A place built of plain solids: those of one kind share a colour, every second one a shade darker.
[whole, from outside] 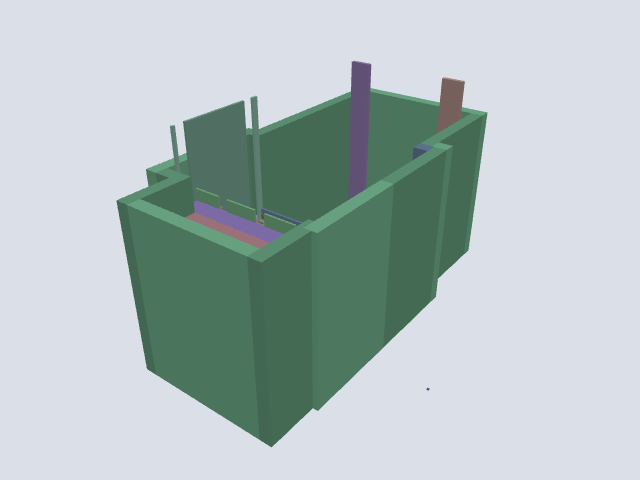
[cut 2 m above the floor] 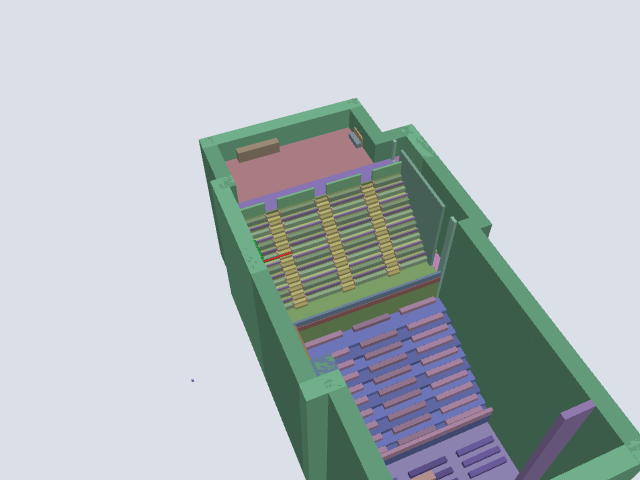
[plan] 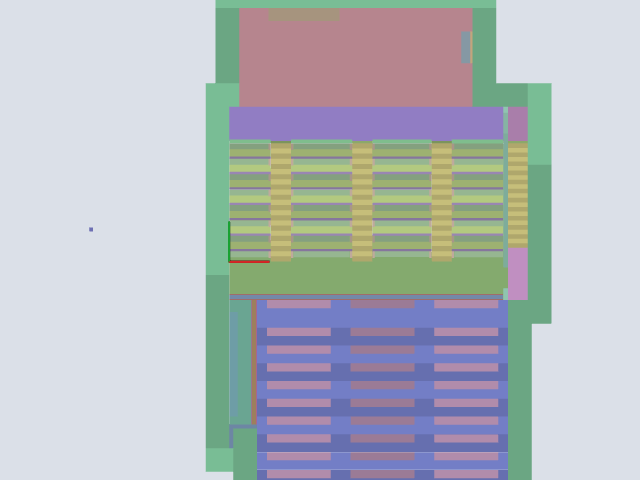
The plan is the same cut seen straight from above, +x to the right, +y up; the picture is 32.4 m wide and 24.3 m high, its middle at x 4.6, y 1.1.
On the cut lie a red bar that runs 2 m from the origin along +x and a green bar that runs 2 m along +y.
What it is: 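An old music hall's upper gallery; 8 rows of benches on tiers raked at 39 degrees, three risers of 212 mm to a row 0.78 m deep, in one bank; 3 stepped aisles, 1.02 m broad, run down between the bench ends to the front gangway, 1.65 m clear before the parapet; there one must stop and turn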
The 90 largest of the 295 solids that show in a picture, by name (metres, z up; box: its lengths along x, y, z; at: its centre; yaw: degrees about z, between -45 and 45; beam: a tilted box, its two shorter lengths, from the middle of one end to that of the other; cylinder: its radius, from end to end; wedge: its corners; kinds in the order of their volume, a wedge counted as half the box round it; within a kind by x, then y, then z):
{
 "wall_plaster_1": {"box": [1.2, 12.37, 16.2], "at": [-0.59, -4.45, -4.9]},
 "wall_plaster_2": {"box": [1.2, 3.18, 16.2], "at": [-0.59, 0.92, -4.9]},
 "wall_plaster_3": {"box": [1.2, 3.18, 16.2], "at": [-0.59, 1.7, -4.9]},
 "wall_plaster_4": {"box": [1.2, 3.18, 16.2], "at": [-0.59, 2.48, -4.9]},
 "wall_plaster_5": {"box": [1.2, 3.18, 16.2], "at": [-0.59, 3.26, -4.9]},
 "wall_plaster_6": {"box": [1.2, 3.18, 16.2], "at": [-0.59, 4.04, -4.9]},
 "wall_plaster_7": {"box": [1.2, 3.18, 16.2], "at": [-0.59, 4.82, -4.9]},
 "wall_plaster_8": {"box": [1.2, 3.18, 16.2], "at": [-0.59, 5.6, -4.9]},
 "wall_plaster_9": {"box": [1.2, 4.25, 16.2], "at": [-0.59, 6.92, -4.9]},
 "wall_plaster_10": {"box": [1.7, 1.2, 16.2], "at": [-0.34, 8.44, -4.9]},
 "wall_plaster_11": {"box": [1.2, 6.2, 16.2], "at": [-0.09, 10.94, -4.9]},
 "wall_plaster_12": {"box": [2.6, 1.2, 16.2], "at": [0.11, -10.04, -4.9]},
 "wall_plaster_13": {"box": [1.2, 5.3, 16.2], "at": [0.81, -18.39, -4.9]},
 "wall_plaster_14": {"box": [1.2, 7.9, 16.2], "at": [0.81, -14.19, -4.9]},
 "wall_plaster_15": {"box": [1.2, 3.3, 16.2], "at": [0.81, -10.99, -4.9]},
 "wall_plaster_16": {"box": [1.2, 1.4, 16.2], "at": [0.81, -10.14, -4.9]},
 "wall_plaster_17": {"box": [1.2, 3.3, 16.2], "at": [0.81, -10.09, -4.9]},
 "wall_plaster_18": {"box": [14.21, 1.2, 16.2], "at": [6.42, 13.44, -4.9]},
 "wall_plaster_19": {"box": [15.11, 1.2, 16.2], "at": [7.77, -20.44, -4.9]},
 "wall_plaster_20": {"box": [1.2, 6.2, 16.2], "at": [12.92, 10.94, -4.9]},
 "wall_plaster_21": {"box": [4.0, 1.2, 16.2], "at": [14.32, 8.44, -4.9]},
 "wall_plaster_22": {"box": [1.2, 5.3, 16.2], "at": [14.72, -18.39, -4.9]},
 "wall_plaster_23": {"box": [1.2, 7.9, 16.2], "at": [14.72, -14.19, -4.9]},
 "wall_plaster_24": {"box": [1.2, 3.3, 16.2], "at": [14.72, -10.99, -4.9]},
 "wall_plaster_25": {"box": [1.2, 3.3, 16.2], "at": [14.72, -10.09, -4.9]},
 "wall_plaster_26": {"box": [1.2, 3.3, 16.2], "at": [14.72, -9.19, -4.9]},
 "wall_plaster_27": {"box": [1.2, 3.3, 16.2], "at": [14.72, -8.29, -4.9]},
 "wall_plaster_28": {"box": [1.2, 3.3, 16.2], "at": [14.72, -7.39, -4.9]},
 "wall_plaster_29": {"box": [1.2, 3.3, 16.2], "at": [14.72, -6.49, -4.9]},
 "wall_plaster_30": {"box": [1.2, 3.3, 16.2], "at": [14.72, -5.59, -4.9]},
 "wall_plaster_31": {"box": [1.2, 3.3, 16.2], "at": [14.72, -4.69, -4.9]},
 "wall_plaster_32": {"box": [1.2, 3.3, 16.2], "at": [14.72, -3.79, -4.9]},
 "wall_plaster_33": {"box": [1.2, 2.6, 16.2], "at": [14.72, -3.24, -4.9]},
 "wall_plaster_34": {"box": [2.2, 1.2, 16.2], "at": [15.22, -2.54, -4.9]},
 "wall_plaster_35": {"box": [1.2, 10.45, 16.2], "at": [15.72, 2.09, -4.9]},
 "wall_plaster_36": {"box": [1.2, 4.13, 16.2], "at": [15.72, 6.98, -4.9]},
 "floor_bay_lino_1": {"box": [11.81, 5.0, 13.0], "at": [6.42, 10.34, -6.5]},
 "floor_floorboards_1": {"box": [2.1, 0.78, 8.54], "at": [1.06, 0.92, -8.73]},
 "floor_floorboards_2": {"box": [2.1, 0.78, 9.18], "at": [1.06, 1.7, -8.41]},
 "floor_floorboards_3": {"box": [2.1, 0.78, 9.81], "at": [1.06, 2.48, -8.09]},
 "floor_floorboards_4": {"box": [2.1, 0.78, 10.45], "at": [1.06, 3.26, -7.78]},
 "floor_floorboards_5": {"box": [2.1, 0.78, 11.09], "at": [1.06, 4.04, -7.46]},
 "floor_floorboards_6": {"box": [2.1, 0.78, 11.72], "at": [1.06, 4.82, -7.14]},
 "floor_floorboards_7": {"box": [2.1, 0.78, 12.36], "at": [1.06, 5.6, -6.82]},
 "floor_floorboards_8": {"box": [3.1, 0.78, 8.54], "at": [4.68, 0.92, -8.73]},
 "floor_floorboards_9": {"box": [3.1, 0.78, 9.18], "at": [4.68, 1.7, -8.41]},
 "floor_floorboards_10": {"box": [3.1, 0.78, 9.81], "at": [4.68, 2.48, -8.09]},
 "floor_floorboards_11": {"box": [3.1, 0.78, 10.45], "at": [4.68, 3.26, -7.78]},
 "floor_floorboards_12": {"box": [3.1, 0.78, 11.09], "at": [4.68, 4.04, -7.46]},
 "floor_floorboards_13": {"box": [3.1, 0.78, 11.72], "at": [4.68, 4.82, -7.14]},
 "floor_floorboards_14": {"box": [3.1, 0.78, 12.36], "at": [4.68, 5.6, -6.82]},
 "floor_floorboards_15": {"box": [3.1, 0.12, 13.0], "at": [4.68, 6.05, -6.5]},
 "floor_floorboards_16": {"box": [3.0, 0.78, 8.54], "at": [8.75, 0.92, -8.73]},
 "floor_floorboards_17": {"box": [3.0, 0.78, 9.18], "at": [8.75, 1.7, -8.41]},
 "floor_floorboards_18": {"box": [3.0, 0.78, 9.81], "at": [8.75, 2.48, -8.09]},
 "floor_floorboards_19": {"box": [3.0, 0.78, 10.45], "at": [8.75, 3.26, -7.78]},
 "floor_floorboards_20": {"box": [3.0, 0.78, 11.09], "at": [8.75, 4.04, -7.46]},
 "floor_floorboards_21": {"box": [3.0, 0.78, 11.72], "at": [8.75, 4.82, -7.14]},
 "floor_floorboards_22": {"box": [3.0, 0.78, 12.36], "at": [8.75, 5.6, -6.82]},
 "floor_floorboards_23": {"box": [3.0, 0.12, 13.0], "at": [8.75, 6.05, -6.5]},
 "floor_floorboards_24": {"box": [2.85, 0.78, 8.54], "at": [12.7, 0.92, -8.73]},
 "floor_floorboards_25": {"box": [2.85, 0.78, 9.18], "at": [12.7, 1.7, -8.41]},
 "floor_floorboards_26": {"box": [2.85, 0.78, 9.81], "at": [12.7, 2.48, -8.09]},
 "floor_floorboards_27": {"box": [2.85, 0.78, 10.45], "at": [12.7, 3.26, -7.78]},
 "floor_floorboards_28": {"box": [2.85, 0.78, 11.09], "at": [12.7, 4.04, -7.46]},
 "floor_floorboards_29": {"box": [2.85, 0.78, 11.72], "at": [12.7, 4.82, -7.14]},
 "floor_floorboards_30": {"box": [2.85, 0.78, 12.36], "at": [12.7, 5.6, -6.82]},
 "floor_floorboards_31": {"box": [2.85, 0.12, 13.0], "at": [12.7, 6.05, -6.5]},
 "floor_circ_carpet_1": {"box": [12.71, 0.9, 1.72], "at": [7.77, -10.99, -12.14]},
 "floor_circ_carpet_2": {"box": [12.71, 0.9, 2.14], "at": [7.77, -10.09, -11.93]},
 "floor_circ_carpet_3": {"box": [12.71, 0.9, 2.56], "at": [7.77, -9.19, -11.72]},
 "floor_circ_carpet_4": {"box": [12.71, 0.9, 2.98], "at": [7.77, -8.29, -11.51]},
 "floor_circ_carpet_5": {"box": [12.71, 0.9, 3.4], "at": [7.77, -7.39, -11.3]},
 "floor_circ_carpet_6": {"box": [12.71, 0.9, 3.82], "at": [7.77, -6.49, -11.09]},
 "floor_circ_carpet_7": {"box": [12.71, 0.9, 4.24], "at": [7.77, -5.59, -10.88]},
 "floor_circ_carpet_8": {"box": [12.71, 0.9, 4.66], "at": [7.77, -4.69, -10.67]},
 "floor_circ_carpet_9": {"box": [12.71, 0.9, 5.08], "at": [7.77, -3.79, -10.46]},
 "floor_circ_carpet_10": {"box": [12.71, 1.4, 5.5], "at": [7.77, -2.64, -10.25]},
 "floor_rear_lino_1": {"box": [14.11, 1.73, 13.0], "at": [7.07, 6.98, -6.5]},
 "floor_hall0a_lino_1": {"box": [14.11, 2.47, 7.9], "at": [7.07, -0.7, -9.05]},
 "floor_lino_1": {"box": [1.0, 8.05, 7.9], "at": [14.62, 2.09, -9.05]},
 "floor_lino_2": {"box": [1.0, 1.73, 13.0], "at": [14.62, 6.98, -6.5]},
 "floor_slipw_lino_1": {"box": [1.4, 7.5, 7.9], "at": [0.71, -5.69, -9.05]},
 "wall_she_plaster_1": {"box": [0.25, 6.78, 20.0], "at": [14.0, 3.1, -3.0]},
 "floor_stalls_carpet_1": {"box": [12.71, 5.5, 0.4], "at": [7.77, -14.19, -12.8]},
 "wall_slipendw_plaster_1": {"box": [1.4, 1.2, 16.2], "at": [0.71, -8.84, -4.9]},
 "wall_prose_plaster_1": {"box": [2.16, 0.45, 20.0], "at": [13.04, -17.16, -3.0]},
 "wall_prosw_plaster_1": {"box": [2.16, 0.45, 20.0], "at": [2.49, -17.16, -3.0]},
 "parapet_circ_plaster_1": {"box": [12.71, 0.3, 0.9], "at": [7.77, -11.29, -10.88]},
 "floor_sill_sdhe_lino_1": {"box": [0.25, 1.05, 13.0], "at": [14.0, 7.02, -6.5]}
}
